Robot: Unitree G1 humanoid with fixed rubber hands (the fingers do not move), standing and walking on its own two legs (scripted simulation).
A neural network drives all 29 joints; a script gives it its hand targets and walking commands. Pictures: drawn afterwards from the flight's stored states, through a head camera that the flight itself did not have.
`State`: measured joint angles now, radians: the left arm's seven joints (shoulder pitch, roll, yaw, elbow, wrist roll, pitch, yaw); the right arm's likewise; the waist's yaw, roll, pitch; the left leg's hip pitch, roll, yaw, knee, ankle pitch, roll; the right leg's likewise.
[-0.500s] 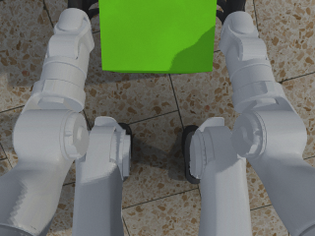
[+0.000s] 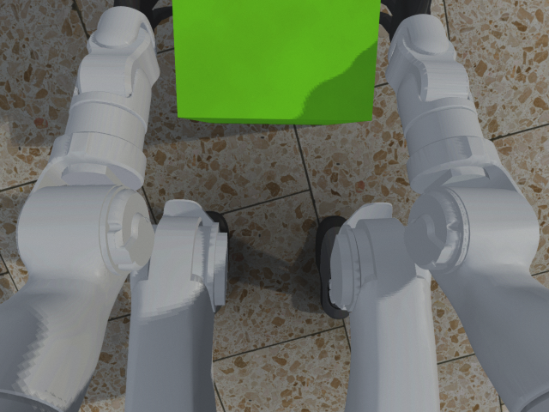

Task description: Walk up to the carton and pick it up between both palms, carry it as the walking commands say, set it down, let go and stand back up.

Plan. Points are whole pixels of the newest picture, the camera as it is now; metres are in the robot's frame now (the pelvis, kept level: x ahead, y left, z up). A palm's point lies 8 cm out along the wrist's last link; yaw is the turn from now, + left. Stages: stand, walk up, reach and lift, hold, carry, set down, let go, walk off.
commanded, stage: set down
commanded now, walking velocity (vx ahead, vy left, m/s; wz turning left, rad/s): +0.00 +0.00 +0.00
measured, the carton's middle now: (273, 13) +0.56 +0.02 -0.24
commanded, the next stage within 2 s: none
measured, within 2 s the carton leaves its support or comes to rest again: neither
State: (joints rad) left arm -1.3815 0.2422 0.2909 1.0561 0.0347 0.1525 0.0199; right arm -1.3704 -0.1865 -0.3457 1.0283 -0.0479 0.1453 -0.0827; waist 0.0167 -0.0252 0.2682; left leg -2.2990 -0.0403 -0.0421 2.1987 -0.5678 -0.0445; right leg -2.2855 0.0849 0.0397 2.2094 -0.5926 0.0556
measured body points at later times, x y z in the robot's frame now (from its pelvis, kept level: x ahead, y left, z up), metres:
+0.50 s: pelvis +0.00 +0.00 +0.01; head +0.37 +0.01 +0.26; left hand +0.53 +0.20 -0.18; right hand +0.53 -0.15 -0.19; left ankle +0.11 +0.13 -0.33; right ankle +0.11 -0.12 -0.33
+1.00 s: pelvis +0.00 +0.00 +0.02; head +0.36 +0.02 +0.29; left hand +0.55 +0.22 -0.14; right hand +0.55 -0.17 -0.14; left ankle +0.11 +0.13 -0.33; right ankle +0.11 -0.12 -0.33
